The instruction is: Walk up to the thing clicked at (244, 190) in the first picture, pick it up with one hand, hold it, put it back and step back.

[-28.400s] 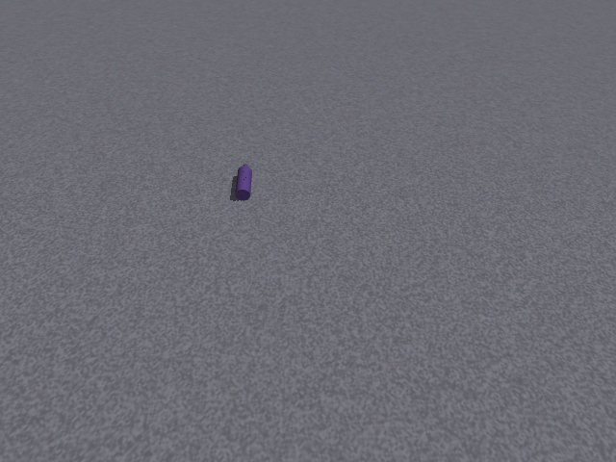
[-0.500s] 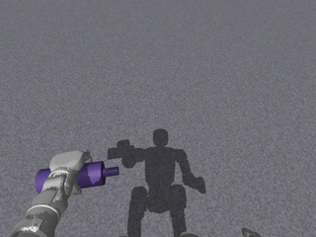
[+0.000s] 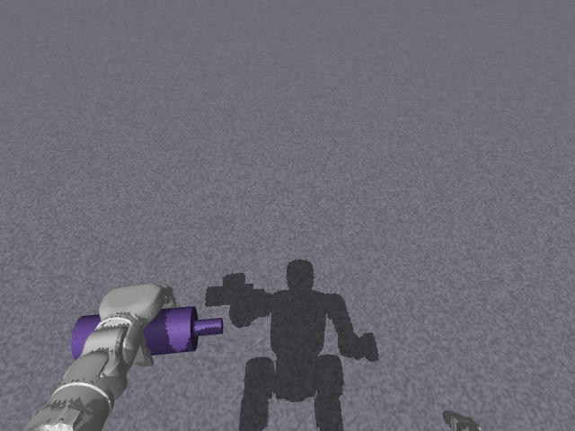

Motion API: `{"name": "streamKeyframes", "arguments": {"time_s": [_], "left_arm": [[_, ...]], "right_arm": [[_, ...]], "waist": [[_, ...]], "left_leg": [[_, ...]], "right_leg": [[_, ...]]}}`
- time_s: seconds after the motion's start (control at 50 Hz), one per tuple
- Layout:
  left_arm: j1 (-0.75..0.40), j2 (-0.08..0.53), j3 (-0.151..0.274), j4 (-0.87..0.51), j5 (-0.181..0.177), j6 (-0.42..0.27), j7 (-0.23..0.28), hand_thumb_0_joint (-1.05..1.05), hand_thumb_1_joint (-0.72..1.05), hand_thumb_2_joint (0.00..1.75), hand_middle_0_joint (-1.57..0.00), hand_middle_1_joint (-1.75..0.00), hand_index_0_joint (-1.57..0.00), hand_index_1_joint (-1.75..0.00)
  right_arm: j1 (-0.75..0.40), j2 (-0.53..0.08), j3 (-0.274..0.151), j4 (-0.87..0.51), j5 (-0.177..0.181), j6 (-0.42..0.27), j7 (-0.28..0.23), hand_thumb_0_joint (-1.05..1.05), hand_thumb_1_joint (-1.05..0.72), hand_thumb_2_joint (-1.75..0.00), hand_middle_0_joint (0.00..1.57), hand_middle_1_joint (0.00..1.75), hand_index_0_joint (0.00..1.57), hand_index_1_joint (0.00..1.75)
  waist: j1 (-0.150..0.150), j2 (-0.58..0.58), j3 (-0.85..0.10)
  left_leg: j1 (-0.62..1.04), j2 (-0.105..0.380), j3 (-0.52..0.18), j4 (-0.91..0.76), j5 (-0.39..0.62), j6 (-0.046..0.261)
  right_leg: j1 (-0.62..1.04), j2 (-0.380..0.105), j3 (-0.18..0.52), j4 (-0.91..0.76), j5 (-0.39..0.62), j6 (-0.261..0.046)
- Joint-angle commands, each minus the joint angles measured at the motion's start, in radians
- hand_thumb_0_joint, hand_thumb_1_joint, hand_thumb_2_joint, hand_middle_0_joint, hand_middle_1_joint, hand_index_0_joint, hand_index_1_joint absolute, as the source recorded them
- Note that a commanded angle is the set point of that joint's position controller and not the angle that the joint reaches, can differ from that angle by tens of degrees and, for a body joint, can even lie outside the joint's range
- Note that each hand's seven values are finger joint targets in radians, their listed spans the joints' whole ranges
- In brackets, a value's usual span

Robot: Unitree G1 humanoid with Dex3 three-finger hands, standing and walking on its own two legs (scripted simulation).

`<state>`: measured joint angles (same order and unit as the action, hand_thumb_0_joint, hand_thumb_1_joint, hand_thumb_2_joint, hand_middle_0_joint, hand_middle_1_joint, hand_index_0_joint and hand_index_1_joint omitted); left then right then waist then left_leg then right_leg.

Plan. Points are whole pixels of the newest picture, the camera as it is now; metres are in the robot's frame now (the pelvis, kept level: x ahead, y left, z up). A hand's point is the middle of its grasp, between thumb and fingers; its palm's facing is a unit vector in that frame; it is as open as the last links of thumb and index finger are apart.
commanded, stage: hold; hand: left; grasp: from above
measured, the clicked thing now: (153, 332) +0.31 +0.22 -0.09
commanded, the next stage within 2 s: crouch in 1.50 s
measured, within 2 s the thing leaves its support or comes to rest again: neither
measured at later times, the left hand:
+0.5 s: hand (137, 347) +0.27 +0.22 -0.05, palm faces -0.46 -0.07 -0.88, open 9.9 cm
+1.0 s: hand (138, 340) +0.27 +0.21 -0.03, palm faces -0.46 -0.07 -0.89, open 10.0 cm
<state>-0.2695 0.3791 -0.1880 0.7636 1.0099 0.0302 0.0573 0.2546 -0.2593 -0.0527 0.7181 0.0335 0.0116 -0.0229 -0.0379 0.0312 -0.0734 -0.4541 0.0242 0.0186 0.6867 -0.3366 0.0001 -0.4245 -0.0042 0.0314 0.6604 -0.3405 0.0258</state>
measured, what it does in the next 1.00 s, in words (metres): stands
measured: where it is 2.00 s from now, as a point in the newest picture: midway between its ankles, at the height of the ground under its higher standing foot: outside the picture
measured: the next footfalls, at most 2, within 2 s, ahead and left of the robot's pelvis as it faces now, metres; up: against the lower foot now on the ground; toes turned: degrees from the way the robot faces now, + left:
none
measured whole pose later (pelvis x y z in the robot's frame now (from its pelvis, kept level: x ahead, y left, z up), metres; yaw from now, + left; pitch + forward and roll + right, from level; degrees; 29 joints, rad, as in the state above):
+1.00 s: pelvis -0.02 -0.01 +0.01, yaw +0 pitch +1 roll +0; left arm -0.24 0.39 -0.20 0.65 0.99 -0.01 -0.04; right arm 0.20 -0.26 -0.03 0.69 0.06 0.03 -0.05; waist 0.00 0.05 -0.02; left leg -0.31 0.02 0.02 0.53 -0.24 -0.01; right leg -0.29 -0.01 0.04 0.53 -0.26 0.02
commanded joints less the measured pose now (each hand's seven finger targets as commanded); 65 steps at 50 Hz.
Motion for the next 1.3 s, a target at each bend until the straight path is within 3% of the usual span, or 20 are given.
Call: {"name": "streamKeyframes", "arguments": {"time_s": [0.0, 0.02, 0.04, 0.28, 0.4, 0.62, 0.76, 0.8, 0.84, 0.88, 0.92, 0.96, 1.02, 1.1, 1.14, 1.16, 1.2, 1.24, 1.28], "left_arm": [[-0.323, 0.221, 0.088, -0.233, 0.002, -0.012, 0.012, 0.00, 0.75, 0.87, -1.10, -0.66, -1.10, -0.67], [-0.323, 0.223, 0.090, -0.265, -0.001, -0.018, 0.007, 0.00, 0.76, 0.85, -1.11, -0.65, -1.11, -0.65], [-0.325, 0.224, 0.089, -0.263, 0.005, -0.019, 0.003, 0.00, 0.76, 0.84, -1.10, -0.67, -1.10, -0.67], [-0.356, 0.243, 0.111, -0.280, 0.005, -0.033, 0.029, 0.00, 0.76, 0.87, -1.11, -0.68, -1.11, -0.68], [-0.370, 0.229, 0.092, -0.308, 0.003, -0.037, 0.017, 0.00, 0.78, 0.88, -1.12, -0.70, -1.12, -0.70], [-0.352, 0.247, 0.106, -0.314, -0.014, -0.043, -0.013, 0.00, 0.79, 0.89, -1.13, -0.71, -1.13, -0.71], [-0.350, 0.260, 0.116, -0.330, -0.015, -0.050, -0.022, 0.00, 0.76, 0.91, -1.12, -0.70, -1.12, -0.70], [-0.384, 0.256, 0.113, -0.369, -0.018, -0.050, -0.024, 0.00, 0.77, 0.90, -1.10, -0.73, -1.11, -0.72], [-0.374, 0.246, 0.099, -0.340, -0.016, -0.045, -0.028, 0.00, 0.76, 0.91, -1.11, -0.72, -1.11, -0.72], [-0.351, 0.269, 0.124, -0.347, -0.015, -0.044, -0.030, 0.00, 0.75, 0.90, -1.11, -0.70, -1.11, -0.70], [-0.349, 0.230, 0.091, -0.359, -0.021, -0.040, -0.039, 0.00, 0.74, 0.89, -1.09, -0.72, -1.09, -0.71], [-0.344, 0.266, 0.123, -0.351, -0.020, -0.037, -0.041, 0.00, 0.75, 0.86, -1.09, -0.70, -1.10, -0.70], [-0.316, 0.241, 0.100, -0.336, -0.023, -0.041, -0.056, 0.00, 0.76, 0.88, -1.11, -0.70, -1.11, -0.70], [-0.323, 0.265, 0.118, -0.365, -0.017, -0.057, -0.065, 0.00, 0.75, 0.89, -1.10, -0.69, -1.10, -0.70], [-0.366, 0.286, 0.130, -0.395, -0.013, -0.065, -0.063, 0.00, 0.75, 0.89, -1.10, -0.70, -1.10, -0.70], [-0.332, 0.259, 0.112, -0.362, -0.007, -0.062, -0.061, 0.00, 0.74, 0.87, -1.10, -0.68, -1.10, -0.68], [-0.396, 0.303, 0.151, -0.399, -0.005, -0.066, -0.040, 0.00, 0.73, 0.87, -1.09, -0.68, -1.09, -0.68], [-0.408, 0.254, 0.110, -0.381, -0.009, -0.059, -0.029, 0.00, 0.73, 0.89, -1.09, -0.70, -1.09, -0.70], [-0.367, 0.256, 0.122, -0.361, -0.010, -0.052, -0.017, 0.00, 0.74, 0.88, -1.10, -0.70, -1.10, -0.69]], "right_arm": [[-0.030, -0.148, -0.045, -0.126, 0.003, -0.025, -0.009, 0.00, -0.89, -0.90, 0.20, 0.30, 0.20, 0.30], [-0.038, -0.146, -0.045, -0.133, 0.006, -0.024, -0.010, 0.00, -0.89, -0.90, 0.20, 0.30, 0.20, 0.30], [-0.042, -0.148, -0.044, -0.136, 0.005, -0.023, -0.011, 0.00, -0.89, -0.90, 0.20, 0.30, 0.20, 0.30], [-0.063, -0.147, -0.035, -0.142, 0.008, -0.023, -0.016, 0.00, -0.89, -0.90, 0.20, 0.30, 0.20, 0.30], [-0.083, -0.140, -0.033, -0.145, 0.009, -0.025, -0.018, 0.00, -0.90, -0.90, 0.20, 0.30, 0.20, 0.30], [-0.123, -0.137, -0.021, -0.159, 0.014, -0.026, -0.023, 0.00, -0.90, -0.90, 0.20, 0.30, 0.20, 0.30], [-0.132, -0.137, -0.020, -0.160, 0.019, -0.028, -0.029, 0.00, -0.90, -0.90, 0.20, 0.30, 0.20, 0.30], [-0.130, -0.136, -0.021, -0.157, 0.017, -0.027, -0.030, 0.00, -0.90, -0.90, 0.20, 0.30, 0.20, 0.30], [-0.128, -0.134, -0.020, -0.151, 0.018, -0.026, -0.031, 0.00, -0.90, -0.90, 0.20, 0.30, 0.20, 0.30], [-0.131, -0.136, -0.022, -0.156, 0.021, -0.024, -0.034, 0.00, -0.90, -0.90, 0.20, 0.30, 0.20, 0.30], [-0.136, -0.130, -0.018, -0.158, 0.021, -0.021, -0.034, 0.00, -0.90, -0.90, 0.20, 0.30, 0.20, 0.30], [-0.142, -0.133, -0.018, -0.155, 0.022, -0.020, -0.036, 0.00, -0.90, -0.90, 0.20, 0.30, 0.20, 0.30], [-0.151, -0.125, -0.016, -0.163, 0.024, -0.016, -0.037, 0.00, -0.90, -0.90, 0.20, 0.30, 0.20, 0.30], [-0.151, -0.125, -0.018, -0.168, 0.024, -0.009, -0.038, 0.00, -0.90, -0.90, 0.20, 0.30, 0.20, 0.30], [-0.149, -0.128, -0.018, -0.164, 0.023, -0.007, -0.042, 0.00, -0.90, -0.90, 0.20, 0.30, 0.20, 0.30], [-0.137, -0.124, -0.018, -0.159, 0.022, -0.005, -0.041, 0.00, -0.90, -0.90, 0.20, 0.30, 0.20, 0.30], [-0.132, -0.132, -0.021, -0.149, 0.022, -0.004, -0.043, 0.00, -0.90, -0.90, 0.20, 0.30, 0.20, 0.30], [-0.129, -0.127, -0.019, -0.148, 0.022, -0.003, -0.041, 0.00, -0.90, -0.90, 0.20, 0.30, 0.20, 0.30], [-0.131, -0.129, -0.024, -0.148, 0.023, -0.003, -0.041, 0.00, -0.90, -0.90, 0.20, 0.30, 0.20, 0.30]], "waist": [[-0.001, 0.018, -0.234], [0.017, 0.032, -0.242], [0.007, 0.040, -0.241], [0.011, 0.023, -0.232], [0.020, 0.021, -0.214], [0.032, 0.023, -0.171], [0.032, 0.007, -0.185], [0.029, 0.014, -0.223], [0.026, 0.010, -0.204], [0.036, 0.017, -0.215], [0.027, 0.001, -0.199], [0.038, 0.011, -0.180], [0.039, -0.012, -0.174], [0.041, 0.008, -0.192], [0.040, 0.030, -0.225], [0.029, 0.012, -0.216], [0.033, 0.041, -0.258], [0.025, 0.047, -0.227], [0.031, 0.016, -0.218]], "left_leg": [[0.198, -0.033, 0.000, -0.099, 0.301, 0.003], [0.217, -0.031, -0.001, -0.110, 0.302, -0.001], [0.224, -0.030, 0.000, -0.113, 0.300, -0.001], [0.243, -0.031, 0.000, -0.148, 0.254, 0.002], [0.253, -0.031, -0.001, -0.172, 0.207, 0.003], [0.253, -0.031, -0.002, -0.212, 0.146, 0.005], [0.280, -0.034, 0.004, -0.213, 0.198, 0.006], [0.301, -0.035, 0.006, -0.209, 0.229, 0.008], [0.306, -0.031, 0.003, -0.212, 0.251, 0.007], [0.308, -0.035, 0.008, -0.215, 0.263, 0.009], [0.306, -0.037, 0.011, -0.219, 0.256, 0.011], [0.298, -0.037, 0.011, -0.228, 0.242, 0.011], [0.292, -0.039, 0.009, -0.229, 0.259, 0.015], [0.307, -0.042, 0.012, -0.231, 0.271, 0.016], [0.334, -0.041, 0.010, -0.226, 0.305, 0.012], [0.338, -0.040, 0.008, -0.223, 0.320, 0.013], [0.359, -0.039, 0.008, -0.219, 0.352, 0.010], [0.359, -0.034, 0.007, -0.224, 0.343, 0.006], [0.347, -0.036, 0.008, -0.227, 0.336, 0.009]], "right_leg": [[0.062, 0.043, -0.024, -0.103, 0.273, -0.033], [0.064, 0.044, -0.025, -0.102, 0.267, -0.036], [0.052, 0.044, -0.022, -0.106, 0.264, -0.038], [0.086, 0.041, -0.019, -0.142, 0.224, -0.035], [0.081, 0.039, -0.017, -0.167, 0.180, -0.036], [0.104, 0.036, -0.017, -0.205, 0.123, -0.035], [0.122, 0.037, -0.014, -0.210, 0.165, -0.034], [0.139, 0.035, -0.011, -0.209, 0.199, -0.031], [0.138, 0.037, -0.016, -0.207, 0.220, -0.032], [0.150, 0.036, -0.013, -0.212, 0.233, -0.031], [0.146, 0.034, -0.010, -0.221, 0.230, -0.028], [0.151, 0.034, -0.012, -0.228, 0.215, -0.030], [0.167, 0.032, -0.013, -0.229, 0.231, -0.028], [0.178, 0.028, -0.010, -0.231, 0.244, -0.029], [0.178, 0.031, -0.011, -0.222, 0.272, -0.031], [0.180, 0.032, -0.012, -0.221, 0.290, -0.030], [0.189, 0.034, -0.014, -0.214, 0.319, -0.032], [0.167, 0.037, -0.020, -0.220, 0.305, -0.035], [0.176, 0.036, -0.022, -0.224, 0.305, -0.032]]}}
